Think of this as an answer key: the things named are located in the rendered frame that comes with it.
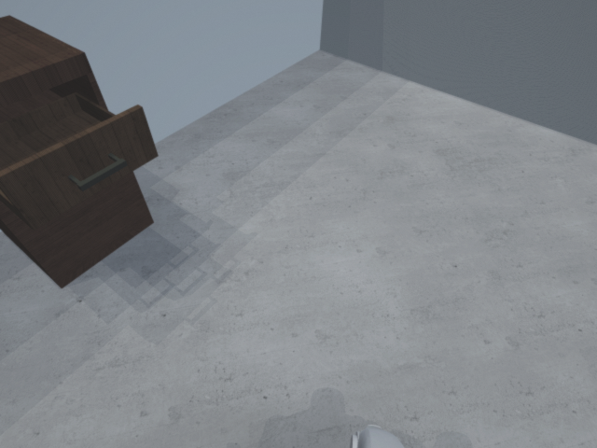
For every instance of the cabinet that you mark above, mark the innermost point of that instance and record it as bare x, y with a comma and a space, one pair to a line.
35, 70

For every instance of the drawer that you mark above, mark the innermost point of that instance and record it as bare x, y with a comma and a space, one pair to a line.
70, 136

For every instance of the handle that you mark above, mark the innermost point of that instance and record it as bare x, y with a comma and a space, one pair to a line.
101, 175

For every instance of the robot right thigh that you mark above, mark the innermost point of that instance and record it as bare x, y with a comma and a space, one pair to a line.
374, 438

